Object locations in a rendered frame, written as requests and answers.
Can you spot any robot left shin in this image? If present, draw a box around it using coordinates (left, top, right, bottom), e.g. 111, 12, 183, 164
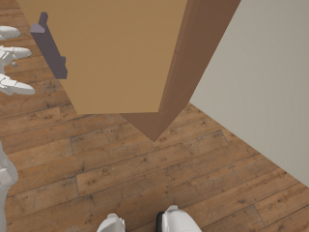
107, 214, 118, 218

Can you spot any handle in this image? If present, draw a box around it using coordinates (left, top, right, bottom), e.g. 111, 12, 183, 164
30, 12, 68, 79

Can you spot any cupboard door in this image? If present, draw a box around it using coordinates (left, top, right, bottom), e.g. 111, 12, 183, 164
16, 0, 187, 115

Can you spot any robot left upper arm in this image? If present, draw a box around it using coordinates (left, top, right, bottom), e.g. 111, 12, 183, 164
0, 149, 18, 232

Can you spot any robot left hand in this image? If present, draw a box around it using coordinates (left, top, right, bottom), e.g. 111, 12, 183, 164
0, 26, 36, 96

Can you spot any robot right thigh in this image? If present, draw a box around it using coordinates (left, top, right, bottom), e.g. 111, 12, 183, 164
162, 209, 202, 232

